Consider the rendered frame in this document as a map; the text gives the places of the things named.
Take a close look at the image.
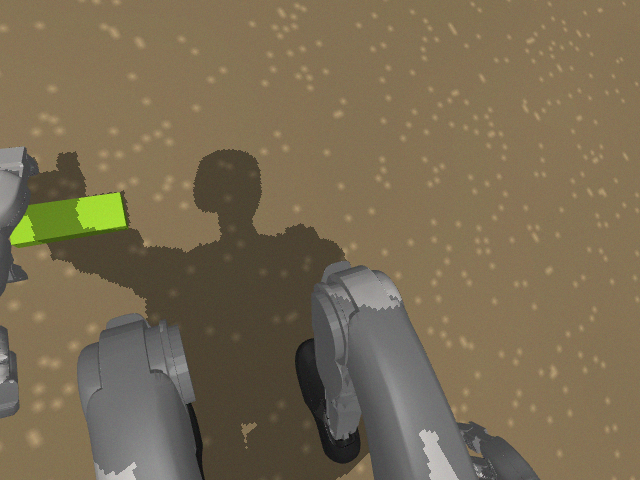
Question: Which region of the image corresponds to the left robot foot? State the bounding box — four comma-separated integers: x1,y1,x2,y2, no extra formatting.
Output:
187,403,205,480

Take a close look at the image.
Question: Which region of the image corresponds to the right robot foot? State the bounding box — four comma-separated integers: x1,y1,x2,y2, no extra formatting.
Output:
295,338,360,464

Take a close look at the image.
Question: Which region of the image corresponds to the left robot hand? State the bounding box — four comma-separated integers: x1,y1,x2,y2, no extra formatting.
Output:
0,146,39,283

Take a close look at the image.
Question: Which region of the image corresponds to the small box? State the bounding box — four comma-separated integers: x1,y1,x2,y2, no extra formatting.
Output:
10,192,129,248

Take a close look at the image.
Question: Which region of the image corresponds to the left robot arm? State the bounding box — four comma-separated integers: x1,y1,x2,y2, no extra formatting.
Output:
0,233,20,419

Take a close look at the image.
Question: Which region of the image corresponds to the right robot hand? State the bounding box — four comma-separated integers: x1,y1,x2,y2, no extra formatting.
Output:
457,421,540,480

